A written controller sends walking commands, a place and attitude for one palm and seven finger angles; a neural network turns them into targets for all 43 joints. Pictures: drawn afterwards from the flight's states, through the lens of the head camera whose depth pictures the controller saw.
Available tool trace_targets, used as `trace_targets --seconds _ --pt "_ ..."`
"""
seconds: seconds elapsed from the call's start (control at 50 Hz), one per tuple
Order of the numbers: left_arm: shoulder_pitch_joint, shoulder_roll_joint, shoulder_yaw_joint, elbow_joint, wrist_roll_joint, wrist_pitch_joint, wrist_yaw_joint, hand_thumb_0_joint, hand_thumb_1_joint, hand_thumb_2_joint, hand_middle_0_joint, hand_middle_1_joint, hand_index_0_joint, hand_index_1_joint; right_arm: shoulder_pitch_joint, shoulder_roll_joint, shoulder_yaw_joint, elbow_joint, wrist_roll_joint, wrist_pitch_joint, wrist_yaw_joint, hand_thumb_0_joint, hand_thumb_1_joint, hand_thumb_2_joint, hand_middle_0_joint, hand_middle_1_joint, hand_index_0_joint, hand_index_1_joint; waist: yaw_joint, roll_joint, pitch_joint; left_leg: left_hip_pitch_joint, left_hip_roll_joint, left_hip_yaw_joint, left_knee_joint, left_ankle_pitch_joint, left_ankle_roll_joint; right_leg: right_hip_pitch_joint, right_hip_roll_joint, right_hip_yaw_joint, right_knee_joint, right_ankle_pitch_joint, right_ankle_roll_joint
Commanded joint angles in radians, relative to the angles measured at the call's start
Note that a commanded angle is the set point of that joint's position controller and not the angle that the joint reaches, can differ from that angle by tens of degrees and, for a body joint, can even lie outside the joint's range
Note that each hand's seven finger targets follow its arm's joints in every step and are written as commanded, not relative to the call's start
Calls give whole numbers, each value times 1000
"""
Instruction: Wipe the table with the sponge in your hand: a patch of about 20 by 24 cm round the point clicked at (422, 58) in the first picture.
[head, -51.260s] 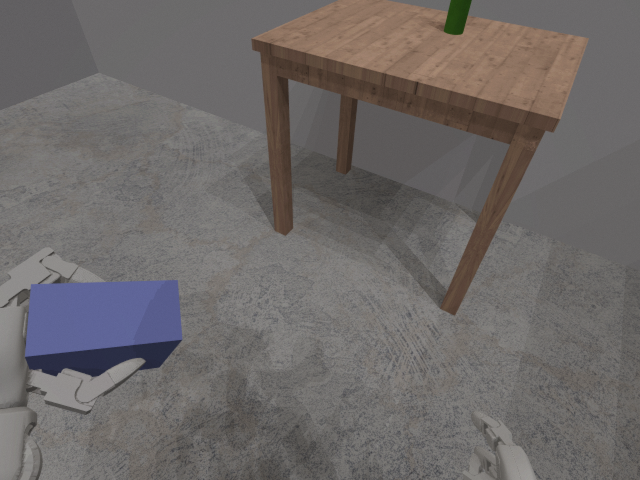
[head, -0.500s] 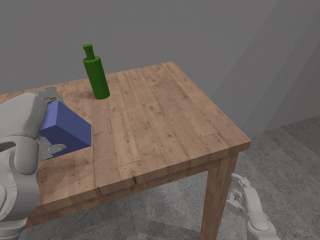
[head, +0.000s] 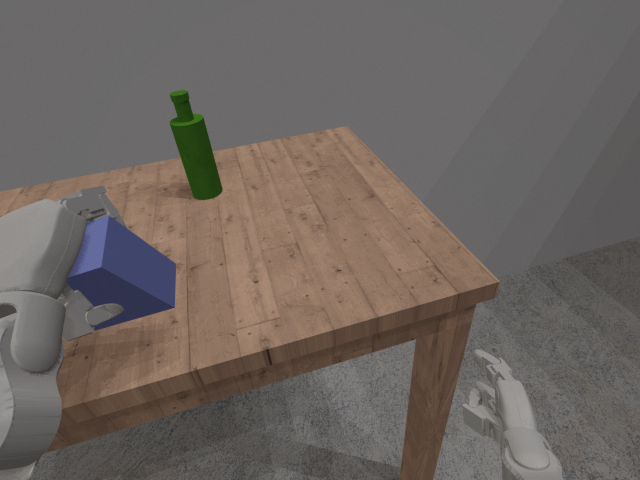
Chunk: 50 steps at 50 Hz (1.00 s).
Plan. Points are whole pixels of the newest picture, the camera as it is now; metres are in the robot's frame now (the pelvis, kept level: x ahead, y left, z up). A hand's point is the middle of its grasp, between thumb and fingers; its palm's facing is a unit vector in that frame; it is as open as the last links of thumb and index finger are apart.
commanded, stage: bring the sponge back beside the body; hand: left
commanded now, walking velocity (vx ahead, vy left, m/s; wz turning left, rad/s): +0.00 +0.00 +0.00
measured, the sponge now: (107, 286) +0.21 +0.28 +0.20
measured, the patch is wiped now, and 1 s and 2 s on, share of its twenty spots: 0.95 0.95 0.95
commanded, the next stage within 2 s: step back with the hand held close in 0.22 s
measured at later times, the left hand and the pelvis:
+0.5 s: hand (107, 242) +0.21 +0.25 +0.26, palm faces +0.47 -0.75 -0.46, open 9.7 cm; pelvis +0.00 +0.01 -0.01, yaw +2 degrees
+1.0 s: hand (57, 263) +0.16 +0.26 +0.28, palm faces +0.52 -0.74 -0.43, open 9.7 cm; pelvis -0.04 +0.03 -0.02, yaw +1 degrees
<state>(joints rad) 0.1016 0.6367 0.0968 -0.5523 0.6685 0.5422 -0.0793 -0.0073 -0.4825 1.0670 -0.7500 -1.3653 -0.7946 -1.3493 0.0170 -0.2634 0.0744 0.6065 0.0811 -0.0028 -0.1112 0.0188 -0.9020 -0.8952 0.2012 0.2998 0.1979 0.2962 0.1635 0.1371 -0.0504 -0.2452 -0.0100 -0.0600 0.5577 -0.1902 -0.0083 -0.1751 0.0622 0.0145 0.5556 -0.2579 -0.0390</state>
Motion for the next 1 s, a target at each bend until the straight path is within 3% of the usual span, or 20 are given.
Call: trace_targets --seconds 0.0,0.12,0.3,0.32,0.34,0.36,0.38,0.44,0.5,0.52,0.54,0.58,0.62,0.68,0.74,0.82,0.88,0.94,0.96,0.98 --pt "-284 244 163 -144 41 -27 50 0 100 1300 -1200 -1600 -1200 -1600 -290 -73 -29 -208 -8 -69 -14 0 -900 -900 200 300 200 300 6 -61 -66 73 -28 -14 -85 -65 18 -109 -50 95 -184 -122 -19" --pt "-271 241 169 -157 46 -21 50 0 100 1300 -1200 -1600 -1200 -1600 -306 -69 -25 -207 0 -72 -7 0 -900 -900 200 300 200 300 6 -6 -80 72 -21 -23 -109 -71 13 -88 -39 100 -170 -86 -29" --pt "-267 232 170 -165 33 -28 57 0 100 1300 -1200 -1600 -1200 -1600 -296 -71 -26 -205 -5 -61 -6 0 -900 -900 200 300 200 300 10 -30 -79 68 -17 -28 -135 -86 15 -72 -37 56 -158 -60 -22" --pt "-285 169 98 72 58 2 50 0 100 1300 -1200 -1600 -1200 -1600 -276 -77 -21 -167 3 -62 -16 0 -900 -900 200 300 200 300 -32 -77 11 41 -11 -25 -152 -160 9 -138 -22 54 -177 -111 -22" --pt "-495 62 333 -164 -698 -275 118 0 100 1300 -1200 -1600 -1200 -1600 -51 -64 -20 -339 -3 -61 14 0 -900 -900 200 300 200 300 -149 -296 86 27 -10 -50 22 -270 56 -374 -77 175 -317 -250 -13" --pt "-290 137 326 61 -675 -368 142 0 100 1300 -1200 -1600 -1200 -1600 27 -62 -5 -234 -41 -57 15 0 -900 -900 200 300 200 300 -135 -405 40 63 -33 -4 160 -235 56 -434 -117 196 -346 -318 -49" --pt "-263 92 339 -68 -711 -427 158 0 100 1300 -1200 -1600 -1200 -1600 70 -65 -32 -236 -34 -48 16 0 -900 -900 200 300 200 300 -142 -403 11 70 -33 -6 293 -209 48 -450 -197 235 -345 -279 -73" --pt "-209 106 407 -273 -744 -558 196 0 100 1300 -1200 -1600 -1200 -1600 76 -69 -28 -225 -50 -43 18 0 -900 -900 200 300 200 300 -170 -111 -72 41 35 -19 156 -144 49 -337 -249 177 -175 -26 -85" --pt "-110 130 535 -331 -746 -635 225 0 100 1300 -1200 -1600 -1200 -1600 87 -119 -72 -235 -62 -42 24 0 -900 -900 200 300 200 300 -138 77 -114 -92 141 -183 -82 37 86 -150 -114 46 22 168 -17" --pt "-66 171 583 -322 -750 -657 232 0 100 1300 -1200 -1600 -1200 -1600 97 -101 -66 -233 -68 -48 28 0 -900 -900 200 300 200 300 -135 142 -162 -88 150 -214 -123 69 91 -139 -86 19 88 113 -4" --pt "-63 114 559 -322 -748 -670 231 0 100 1300 -1200 -1600 -1200 -1600 108 -80 -69 -230 -74 -54 33 0 -900 -900 200 300 200 300 -143 134 -157 -86 156 -245 -139 160 89 -147 -61 0 113 28 7" --pt "-76 132 583 -300 -733 -691 234 0 100 1300 -1200 -1600 -1200 -1600 113 -83 -83 -202 -82 -75 39 0 -900 -900 200 300 200 300 -140 117 -149 -43 189 -255 -118 324 96 -181 -56 8 66 -69 15" --pt "-49 120 575 -268 -729 -698 231 0 100 1300 -1200 -1600 -1200 -1600 106 -89 -88 -185 -75 -91 44 0 -900 -900 200 300 200 300 -140 54 -162 -23 183 -239 -89 379 83 -146 -56 3 6 -16 14" --pt "11 101 569 -258 -731 -707 225 0 100 1300 -1200 -1600 -1200 -1600 109 -102 -104 -180 -65 -106 47 0 -900 -900 200 300 200 300 -145 -7 -152 -119 169 -196 -50 217 73 -66 -85 14 -44 93 7" --pt "98 89 567 -277 -740 -720 233 0 100 1300 -1200 -1600 -1200 -1600 119 -93 -108 -177 -52 -105 48 0 -900 -900 200 300 200 300 -163 -122 -176 -177 105 -114 65 -42 47 -79 -194 85 -57 249 -41" --pt "151 186 654 -386 -748 -753 257 0 100 1300 -1200 -1600 -1200 -1600 136 -72 -109 -155 -53 -108 39 0 -900 -900 200 300 200 300 -182 -195 -206 -92 53 -29 219 -161 17 -220 -328 172 -87 270 -92" --pt "104 173 661 -384 -747 -765 262 0 100 1300 -1200 -1600 -1200 -1600 126 -68 -101 -151 -59 -114 30 0 -900 -900 200 300 200 300 -185 -107 -120 -134 94 -92 84 -250 41 -316 -235 108 -27 71 -43" --pt "-37 130 637 -333 -723 -769 263 0 100 1300 -1200 -1600 -1200 -1600 144 -98 -112 -152 -75 -128 26 0 -900 -900 200 300 200 300 -183 184 -109 -239 256 -330 -243 -324 116 -272 -25 -12 316 -197 26" --pt "-140 139 625 -314 -708 -763 266 0 100 1300 -1200 -1600 -1200 -1600 159 -86 -120 -145 -81 -146 29 0 -900 -900 200 300 200 300 -193 192 -98 -239 302 -362 -268 -290 143 -301 -23 29 466 -258 33" --pt "-164 130 609 -224 -706 -753 262 0 100 1300 -1200 -1600 -1200 -1600 192 -80 -123 -128 -76 -154 35 0 -900 -900 200 300 200 300 -190 110 -98 -158 293 -331 -215 -160 150 -360 -22 51 502 -257 33"
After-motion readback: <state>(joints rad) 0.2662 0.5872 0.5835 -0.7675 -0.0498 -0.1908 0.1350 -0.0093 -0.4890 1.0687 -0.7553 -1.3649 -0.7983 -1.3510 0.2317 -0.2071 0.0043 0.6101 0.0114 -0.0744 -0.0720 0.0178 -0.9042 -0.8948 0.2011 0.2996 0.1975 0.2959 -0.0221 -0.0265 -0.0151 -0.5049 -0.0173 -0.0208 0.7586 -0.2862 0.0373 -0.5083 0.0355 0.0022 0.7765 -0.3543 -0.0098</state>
